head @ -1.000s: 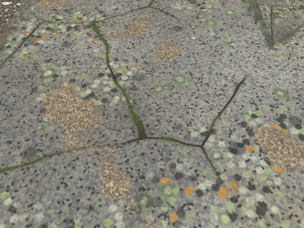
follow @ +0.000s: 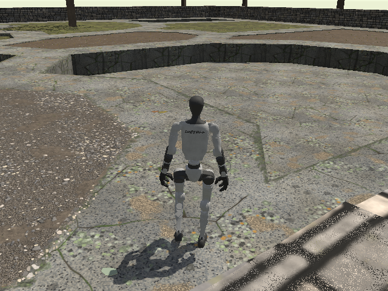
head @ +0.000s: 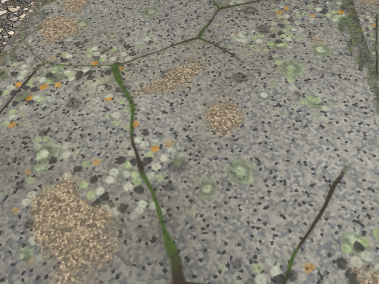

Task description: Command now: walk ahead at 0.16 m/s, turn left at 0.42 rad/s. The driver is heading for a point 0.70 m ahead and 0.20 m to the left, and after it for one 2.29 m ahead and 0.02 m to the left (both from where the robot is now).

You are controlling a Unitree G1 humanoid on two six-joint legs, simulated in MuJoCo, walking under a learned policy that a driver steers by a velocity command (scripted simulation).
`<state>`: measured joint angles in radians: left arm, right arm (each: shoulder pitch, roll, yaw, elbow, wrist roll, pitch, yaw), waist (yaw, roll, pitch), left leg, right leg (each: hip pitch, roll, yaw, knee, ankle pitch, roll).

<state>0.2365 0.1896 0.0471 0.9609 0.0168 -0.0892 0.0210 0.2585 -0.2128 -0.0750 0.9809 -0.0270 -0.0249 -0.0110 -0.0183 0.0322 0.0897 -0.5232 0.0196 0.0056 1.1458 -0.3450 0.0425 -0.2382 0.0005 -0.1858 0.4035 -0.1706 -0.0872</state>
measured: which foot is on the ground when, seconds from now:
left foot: up 0.00-0.28, down 0.30-0.80, up 0.82-1.00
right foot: down 0.00-0.30, up 0.32-0.78, down 0.80-1.00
